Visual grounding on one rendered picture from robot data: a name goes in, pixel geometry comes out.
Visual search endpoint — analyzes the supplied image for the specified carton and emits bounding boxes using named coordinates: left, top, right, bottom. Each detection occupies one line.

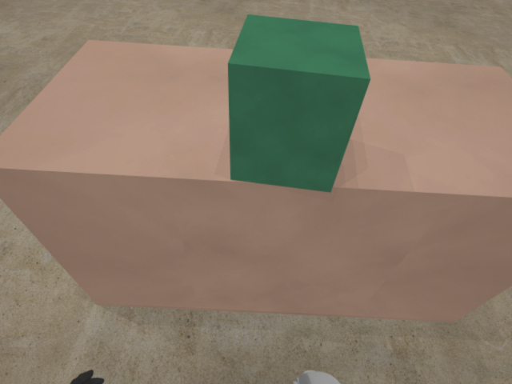
left=228, top=14, right=370, bottom=193

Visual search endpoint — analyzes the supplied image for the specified pedestal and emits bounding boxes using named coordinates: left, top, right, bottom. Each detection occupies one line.
left=0, top=40, right=512, bottom=322

